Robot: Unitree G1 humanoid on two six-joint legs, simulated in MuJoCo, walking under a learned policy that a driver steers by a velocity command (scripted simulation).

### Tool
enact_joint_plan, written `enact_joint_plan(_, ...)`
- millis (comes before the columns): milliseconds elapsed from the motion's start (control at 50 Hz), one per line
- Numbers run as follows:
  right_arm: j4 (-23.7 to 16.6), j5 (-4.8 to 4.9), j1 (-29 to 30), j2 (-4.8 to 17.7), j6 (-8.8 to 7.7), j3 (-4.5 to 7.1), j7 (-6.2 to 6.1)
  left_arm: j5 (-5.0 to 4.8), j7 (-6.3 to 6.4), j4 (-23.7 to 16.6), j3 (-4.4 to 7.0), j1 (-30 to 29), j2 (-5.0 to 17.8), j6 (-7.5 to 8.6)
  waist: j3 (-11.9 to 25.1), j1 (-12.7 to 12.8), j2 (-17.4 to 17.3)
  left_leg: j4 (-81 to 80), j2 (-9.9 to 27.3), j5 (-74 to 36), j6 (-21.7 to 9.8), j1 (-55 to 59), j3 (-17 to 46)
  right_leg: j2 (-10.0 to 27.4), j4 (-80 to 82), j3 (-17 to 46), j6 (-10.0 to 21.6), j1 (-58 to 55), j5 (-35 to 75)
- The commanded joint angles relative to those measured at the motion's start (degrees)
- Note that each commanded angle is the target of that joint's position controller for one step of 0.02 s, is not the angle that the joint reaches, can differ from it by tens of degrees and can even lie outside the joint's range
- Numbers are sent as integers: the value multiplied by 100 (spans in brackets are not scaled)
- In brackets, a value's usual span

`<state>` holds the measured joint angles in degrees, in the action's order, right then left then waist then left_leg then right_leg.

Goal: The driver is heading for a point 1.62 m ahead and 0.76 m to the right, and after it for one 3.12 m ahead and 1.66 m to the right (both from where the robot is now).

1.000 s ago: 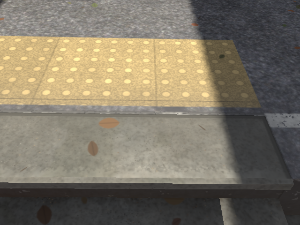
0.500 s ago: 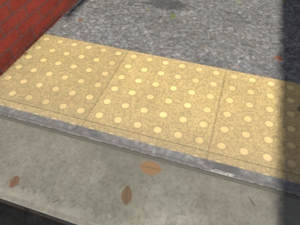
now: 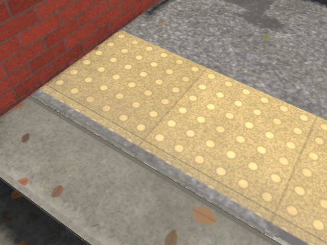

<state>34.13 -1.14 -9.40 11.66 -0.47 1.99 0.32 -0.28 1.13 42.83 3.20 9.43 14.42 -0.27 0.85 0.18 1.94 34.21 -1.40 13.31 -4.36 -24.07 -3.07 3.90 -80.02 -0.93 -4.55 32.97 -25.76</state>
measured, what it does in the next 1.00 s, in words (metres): steps on the spot, turning right: right foot, then left foot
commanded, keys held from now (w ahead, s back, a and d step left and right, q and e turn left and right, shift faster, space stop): e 0.92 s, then no key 0.08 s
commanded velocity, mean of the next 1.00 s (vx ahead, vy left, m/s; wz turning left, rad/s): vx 0.01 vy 0.00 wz -0.42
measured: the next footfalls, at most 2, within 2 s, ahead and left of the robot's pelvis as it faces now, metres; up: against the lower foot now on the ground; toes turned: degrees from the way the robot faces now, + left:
right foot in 0.22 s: +0.01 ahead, -0.16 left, +0.00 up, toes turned -8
left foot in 0.56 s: +0.07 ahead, +0.08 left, +0.00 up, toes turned -17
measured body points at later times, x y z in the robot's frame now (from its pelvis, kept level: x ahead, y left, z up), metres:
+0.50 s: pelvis +0.00 -0.01 +0.00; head +0.02 -0.01 +0.45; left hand +0.21 +0.20 -0.10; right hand +0.14 -0.30 -0.08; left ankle +0.02 +0.10 -0.70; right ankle -0.02 -0.15 -0.73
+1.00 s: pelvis -0.04 +0.00 +0.00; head -0.02 -0.02 +0.45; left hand +0.24 +0.08 -0.09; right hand -0.05 -0.31 -0.10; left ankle +0.03 +0.09 -0.73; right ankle -0.10 -0.11 -0.71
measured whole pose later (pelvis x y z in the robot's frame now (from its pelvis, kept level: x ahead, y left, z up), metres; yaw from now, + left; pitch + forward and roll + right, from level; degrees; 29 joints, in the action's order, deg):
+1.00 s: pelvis -0.04 +0.00 +0.00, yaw -32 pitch +2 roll +0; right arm 35.1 0.0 -10.2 13.2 1.6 2.0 -3.4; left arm -0.5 0.2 33.9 0.7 8.0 11.6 -3.6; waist -0.1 -3.1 0.1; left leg 37.2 6.9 17.9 -0.9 -20.4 -13.2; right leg 2.9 -44.7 -3.4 -1.9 23.9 -21.0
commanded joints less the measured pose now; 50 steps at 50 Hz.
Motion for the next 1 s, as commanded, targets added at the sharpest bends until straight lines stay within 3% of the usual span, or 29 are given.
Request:
enact_joint_plan(20, -264, -105, 302, -157, -212, -180, 13, -32, -37, -35, -26, 671, -63, -46, 909, 280, -575, -1076, 1385, -2734, -887, 817, 1066, 147, 323, 403, -64, -329, 605)
enact_joint_plan(80, -119, -225, 370, -35, -188, -138, -17, -41, -28, -62, -146, 478, -335, -81, 709, 144, -884, -1098, 1282, -3291, -712, 802, 441, 135, 2365, 192, -40, -1122, 291)
enact_joint_plan(100, -105, -239, 296, 79, -157, -105, -47, -33, -8, -164, -128, 263, -236, -97, 635, 12, -929, -1097, 1369, -3314, -787, 911, 522, 62, 2830, 65, -51, -1231, 5)
enact_joint_plan(140, -188, -143, 423, 351, -38, -19, -149, -25, 21, -286, -50, 319, 37, -136, 657, -31, -1078, -1031, 1703, -2912, -963, 1175, 917, 15, 3303, -39, -15, -1313, 59)
enact_joint_plan(180, -182, 5, 385, 525, 87, 62, -248, -18, 31, -350, -25, 383, 94, -147, 471, -51, -1003, -956, 1749, -2160, -872, 1252, 993, -61, 4067, -171, 157, -1277, 590)
enact_joint_plan(220, -133, 136, 246, 610, 140, 151, -293, 85, 33, -479, 1, 257, 155, -155, 261, -123, -706, -741, 1558, -1361, -566, 1256, 863, -82, 4492, -40, 407, -1086, 1532)
enact_joint_plan(240, -114, 146, 174, 557, 115, 191, -309, 139, 44, -570, 33, 265, 233, -141, 311, -178, -408, -454, 1326, -768, -358, 1070, 590, 17, 4446, 205, 588, -1176, 2542)
enact_joint_plan(260, -105, 76, 36, 387, 113, 187, -306, 98, 67, -627, 92, 283, 333, -123, 411, -266, 69, -122, 954, -253, -72, 893, 149, 110, 4440, 512, 810, -1280, 3018)
enact_joint_plan(280, -90, 55, 155, 221, 127, 179, -321, 59, 86, -700, 136, 299, 361, -110, 433, -204, 566, 367, 621, 117, 233, 670, -289, 333, 4760, 1084, 1115, -1240, 2803)
enact_joint_plan(300, -137, 80, 523, 133, 120, 177, -345, 97, 98, -774, 169, 450, 425, -98, 376, 18, 926, 1008, 306, 330, 500, 228, -473, 615, 5166, 1745, 1435, -1417, 2708)
enact_joint_plan(320, -183, 133, 796, 40, 112, 156, -352, 137, 111, -836, 206, 488, 559, -79, 286, 164, 1172, 1529, 44, 630, 687, -182, -363, 901, 5522, 2361, 1771, -1578, 2724)
enact_joint_plan(360, -221, 185, 997, -19, 96, 133, -269, 160, 116, -1028, 178, 370, 492, 28, 397, 307, 1251, 2636, 37, 1930, 870, -859, 328, 1202, 5620, 2803, 2102, -2076, 3630)
enact_joint_plan(400, -282, 116, 997, 69, 58, 113, -184, 87, 102, -1176, 143, 123, 416, 84, 569, 189, 694, 2803, 171, 2087, 945, -1267, 616, 1149, 5267, 2698, 1990, -2567, 4624)
enact_joint_plan(460, -287, 158, 942, 78, -6, 47, -96, -43, 119, -1371, 192, -151, 548, -112, 718, 124, 636, 1491, 75, 1871, 975, -738, 342, 772, 5035, 2320, 1657, -2586, 4958)
enact_joint_plan(500, -158, 253, 626, 149, -27, 66, -63, -84, 125, -1469, 193, -228, 626, -219, 744, 13, 741, 287, -151, 845, 900, 1, 40, 529, 5055, 2177, 1526, -2271, 4547)
enact_joint_plan(540, 1, 203, 117, 377, 15, 178, -120, -90, 107, -1473, 176, -144, 524, -227, 678, -111, 649, -686, -36, -389, 713, 1131, 157, 277, 4953, 2112, 1256, -1542, 3076)
enact_joint_plan(560, 13, 87, -270, 758, 63, 299, -161, -25, 86, -1490, 115, -133, 220, -190, 730, -170, -265, -963, 798, -1704, 410, 1993, 1026, -188, 3944, 1653, 903, -562, 1403)
enact_joint_plan(580, -51, -144, -320, 1265, 94, 400, -173, -124, 123, -1591, 106, 45, 63, -169, 719, -101, -2300, -1478, 2367, -2464, -641, 1872, 2744, -991, 2160, 629, 414, 518, -1275)
enact_joint_plan(600, -400, -286, 10, 920, 41, 311, -191, -140, 87, -1332, 274, 403, 529, -120, 897, -41, -1676, -1580, 2788, -2216, -1293, 1509, 3316, -654, 116, 814, 9, 471, -1447)
enact_joint_plan(620, -552, -280, 534, 573, 38, 172, -226, -205, 41, -1242, 310, 324, 618, -151, 601, 118, -1039, -1405, 2475, -1526, -1253, 1159, 2671, -607, -1089, 824, -127, 856, -1068)
enact_joint_plan(640, -636, -201, 763, 472, 26, 122, -251, -203, 36, -1175, 275, 293, 508, -218, 366, 212, -700, -1363, 2006, -525, -942, 934, 2044, -485, -1439, 837, -160, 1046, -617)
enact_joint_plan(660, -648, -75, 904, 436, 16, 80, -301, -143, 40, -1155, 234, 291, 407, -282, 177, 215, -656, -1304, 1712, -235, -777, 856, 1709, -475, -1782, 833, -215, 1240, -146)
enact_joint_plan(680, -612, -21, 769, 410, 6, 33, -379, -93, 39, -1184, 185, 208, 342, -283, 84, 152, -414, -1303, 1549, -191, -749, 781, 1434, -490, -1750, 802, -243, 1265, 344)
enact_joint_plan(720, -533, -30, 381, 421, 4, 6, -509, -41, 28, -1309, 120, -170, 302, -231, 66, -42, -493, -1253, 1492, 29, -818, 1080, 1113, -477, -1301, 569, -317, 1422, 1062)
enact_joint_plan(780, -505, -40, -60, 515, 72, 52, -600, -24, 38, -1494, -28, -629, 140, -225, 188, -304, -815, -1341, 1731, -93, -1005, 1717, 1057, -278, 216, 356, -451, 1587, 922)
enact_joint_plan(860, -568, -71, 35, 890, 43, 220, -541, -28, -49, -1527, -125, -667, 62, -225, 493, -352, -1028, -1373, 2110, -559, -1116, 1464, 854, 109, 1321, 149, -331, 720, 317)
enact_joint_plan(900, -556, 1, 336, 924, 65, 221, -476, -24, -36, -1378, -131, -287, 75, -269, 542, -180, -1152, -1290, 1998, -752, -1002, 834, 404, 46, 1904, -116, -125, -258, 133)
enact_joint_plan(960, -327, 106, 188, 941, 137, 223, -380, -28, -85, -1327, -104, -175, 155, -269, 502, -214, -1143, -989, 2059, -817, -857, 954, 346, -161, 3363, -415, 284, -792, 255)
enact_joint_plan(1000, -54, 214, -52, 836, 207, 183, -305, -21, -105, -1113, -57, 197, 150, -241, 500, -93, -954, -437, 1786, -868, -494, 943, 54, -552, 5086, -669, 624, -1659, 849)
